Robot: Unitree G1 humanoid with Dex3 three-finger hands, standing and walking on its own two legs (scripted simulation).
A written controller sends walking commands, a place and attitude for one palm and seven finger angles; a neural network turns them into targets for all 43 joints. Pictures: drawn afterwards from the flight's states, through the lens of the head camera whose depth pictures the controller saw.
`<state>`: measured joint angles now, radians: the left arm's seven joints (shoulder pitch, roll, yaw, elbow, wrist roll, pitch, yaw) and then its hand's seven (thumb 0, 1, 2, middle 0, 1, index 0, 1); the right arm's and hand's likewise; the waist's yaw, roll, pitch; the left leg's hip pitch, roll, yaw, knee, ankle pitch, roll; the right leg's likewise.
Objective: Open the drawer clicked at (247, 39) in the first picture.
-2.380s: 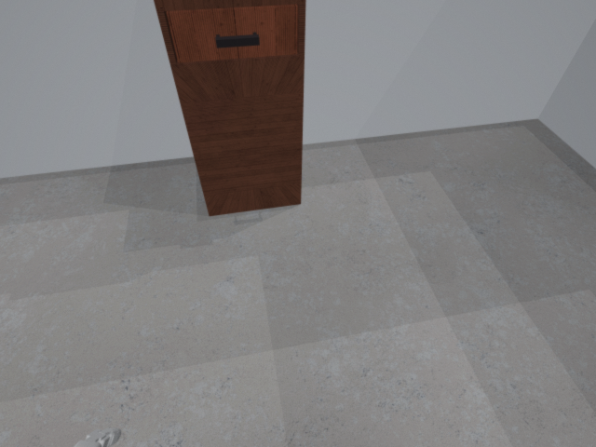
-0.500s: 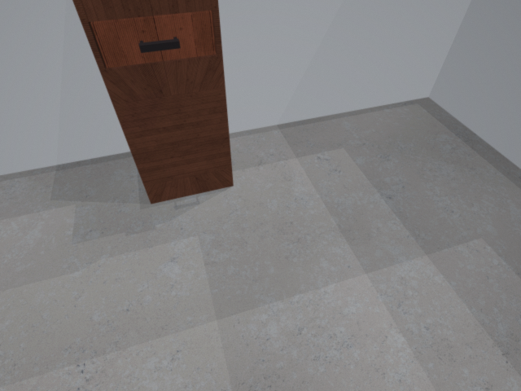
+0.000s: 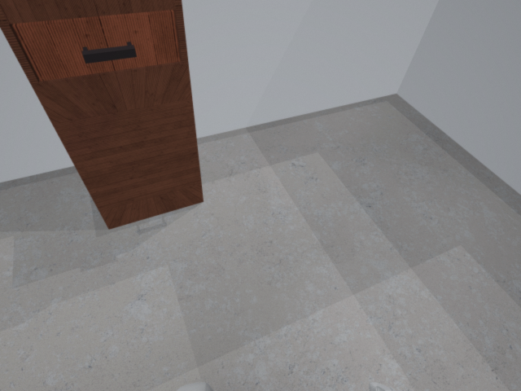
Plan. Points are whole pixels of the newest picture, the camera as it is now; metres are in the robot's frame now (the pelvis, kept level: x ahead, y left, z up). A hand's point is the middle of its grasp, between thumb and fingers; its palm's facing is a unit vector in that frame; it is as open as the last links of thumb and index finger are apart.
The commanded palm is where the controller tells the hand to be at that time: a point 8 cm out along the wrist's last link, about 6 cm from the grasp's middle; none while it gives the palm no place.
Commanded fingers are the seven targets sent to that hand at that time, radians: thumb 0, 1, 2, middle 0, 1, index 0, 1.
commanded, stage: walk to a spot facing it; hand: left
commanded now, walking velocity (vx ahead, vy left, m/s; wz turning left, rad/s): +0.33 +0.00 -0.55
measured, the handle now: (109, 50) +0.88 +0.50 +0.04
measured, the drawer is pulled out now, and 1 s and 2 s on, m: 0.00 0.00 0.00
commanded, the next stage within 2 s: turn to face it in 0.38 s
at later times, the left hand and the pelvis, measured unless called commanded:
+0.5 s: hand (231, 259) +0.40 +0.09 -0.15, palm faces -0.30 -0.93 -0.22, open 7.4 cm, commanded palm none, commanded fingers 0.00 0.90 0.90 -0.20 -0.30 -0.20 -0.30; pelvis +0.20 -0.05 -0.01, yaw -15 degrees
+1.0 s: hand (208, 262) +0.39 +0.14 -0.17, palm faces -0.03 -0.98 -0.18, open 7.3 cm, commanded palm none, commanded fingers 0.00 0.90 0.90 -0.20 -0.30 -0.20 -0.30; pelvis +0.32 -0.04 +0.01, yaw -4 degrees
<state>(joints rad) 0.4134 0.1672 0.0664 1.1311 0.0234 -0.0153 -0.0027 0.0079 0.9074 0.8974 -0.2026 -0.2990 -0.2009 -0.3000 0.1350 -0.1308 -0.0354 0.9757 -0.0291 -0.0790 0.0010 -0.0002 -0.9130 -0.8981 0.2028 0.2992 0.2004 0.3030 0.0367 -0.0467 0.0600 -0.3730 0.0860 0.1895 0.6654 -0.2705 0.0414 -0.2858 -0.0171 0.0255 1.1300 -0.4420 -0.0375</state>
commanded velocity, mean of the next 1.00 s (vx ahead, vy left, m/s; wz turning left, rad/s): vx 0.12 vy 0.00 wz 0.06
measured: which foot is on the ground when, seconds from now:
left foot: down 0.00-0.44, up 0.46-0.86, down 0.88-1.00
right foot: up 0.00-0.42, down 0.44-0.90, up 0.92-1.00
